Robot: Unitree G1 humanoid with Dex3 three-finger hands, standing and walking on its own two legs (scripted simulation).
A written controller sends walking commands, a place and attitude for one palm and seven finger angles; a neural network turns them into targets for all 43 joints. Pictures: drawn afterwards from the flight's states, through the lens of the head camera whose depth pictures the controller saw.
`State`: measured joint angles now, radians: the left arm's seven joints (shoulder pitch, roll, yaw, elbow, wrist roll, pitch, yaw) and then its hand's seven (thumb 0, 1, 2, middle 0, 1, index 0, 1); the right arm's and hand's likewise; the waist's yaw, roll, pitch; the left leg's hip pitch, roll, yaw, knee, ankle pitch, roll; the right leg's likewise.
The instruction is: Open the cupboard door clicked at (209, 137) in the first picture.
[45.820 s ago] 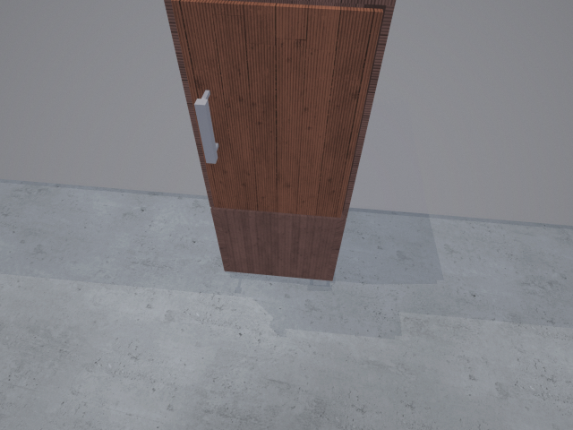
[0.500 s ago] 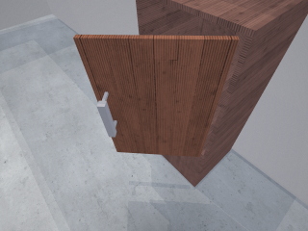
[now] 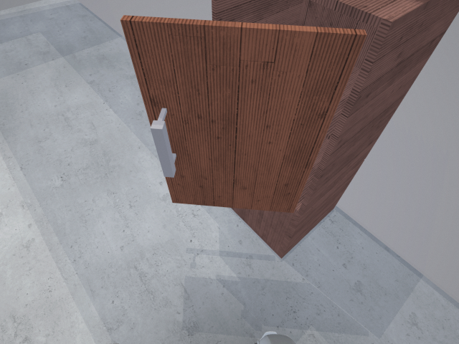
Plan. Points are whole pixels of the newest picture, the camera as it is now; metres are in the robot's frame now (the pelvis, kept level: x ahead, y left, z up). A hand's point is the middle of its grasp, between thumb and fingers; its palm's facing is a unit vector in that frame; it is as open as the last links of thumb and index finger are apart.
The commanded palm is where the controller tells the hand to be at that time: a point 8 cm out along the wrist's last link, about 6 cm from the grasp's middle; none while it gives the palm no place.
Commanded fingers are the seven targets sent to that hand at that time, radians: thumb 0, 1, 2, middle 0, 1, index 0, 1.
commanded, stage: come to a stop and stand still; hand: left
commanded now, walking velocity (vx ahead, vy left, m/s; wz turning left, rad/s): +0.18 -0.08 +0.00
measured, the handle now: (166, 144) +0.53 +0.18 -0.01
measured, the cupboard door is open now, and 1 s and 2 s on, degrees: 44 44 44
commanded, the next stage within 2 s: look again from close up in 1.08 s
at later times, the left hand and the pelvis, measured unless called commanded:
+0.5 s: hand out of the picture -0.01 +0.16 -0.17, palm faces +0.01 -0.99 -0.16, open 7.3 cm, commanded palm none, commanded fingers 0.00 0.90 0.90 -0.20 -0.30 -0.20 -0.30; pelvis -0.01 -0.01 +0.01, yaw -1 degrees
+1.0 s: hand out of the picture +0.03 +0.23 -0.17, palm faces -0.04 -0.97 -0.25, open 7.4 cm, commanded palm none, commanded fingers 0.00 0.90 0.90 -0.20 -0.30 -0.20 -0.30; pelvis -0.01 +0.04 +0.00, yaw -3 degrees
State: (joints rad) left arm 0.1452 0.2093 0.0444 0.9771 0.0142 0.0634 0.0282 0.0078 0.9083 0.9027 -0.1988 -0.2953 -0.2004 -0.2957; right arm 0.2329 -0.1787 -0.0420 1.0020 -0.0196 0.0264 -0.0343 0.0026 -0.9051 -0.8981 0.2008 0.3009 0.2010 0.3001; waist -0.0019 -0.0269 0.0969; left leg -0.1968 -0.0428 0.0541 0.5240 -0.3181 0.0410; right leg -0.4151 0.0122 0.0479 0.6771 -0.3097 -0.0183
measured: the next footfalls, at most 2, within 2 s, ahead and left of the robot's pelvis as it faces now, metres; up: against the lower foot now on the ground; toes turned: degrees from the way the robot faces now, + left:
right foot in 0.18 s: -0.02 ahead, -0.12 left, +0.00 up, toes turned +0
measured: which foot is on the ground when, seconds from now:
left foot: down 0.00-1.00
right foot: up 0.00-0.16, down 0.18-1.00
